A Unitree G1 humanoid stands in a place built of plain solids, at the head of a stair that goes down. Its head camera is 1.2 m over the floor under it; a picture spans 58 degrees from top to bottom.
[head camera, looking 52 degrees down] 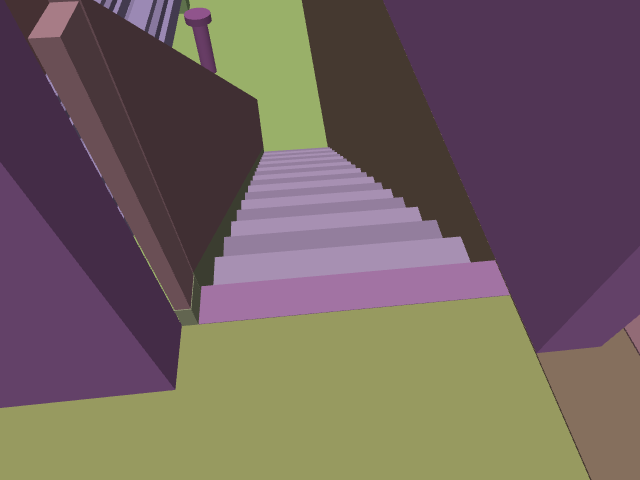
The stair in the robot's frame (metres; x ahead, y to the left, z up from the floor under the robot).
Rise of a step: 0.17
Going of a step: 0.24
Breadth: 0.99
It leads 6 degrees to the left of straight ahead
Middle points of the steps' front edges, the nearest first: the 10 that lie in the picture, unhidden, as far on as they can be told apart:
0.80 -0.10 0.00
1.04 -0.08 -0.17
1.27 -0.05 -0.34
1.51 -0.03 -0.51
1.75 0.00 -0.68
1.98 0.02 -0.85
2.22 0.05 -1.02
2.46 0.07 -1.19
2.69 0.10 -1.36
2.93 0.12 -1.53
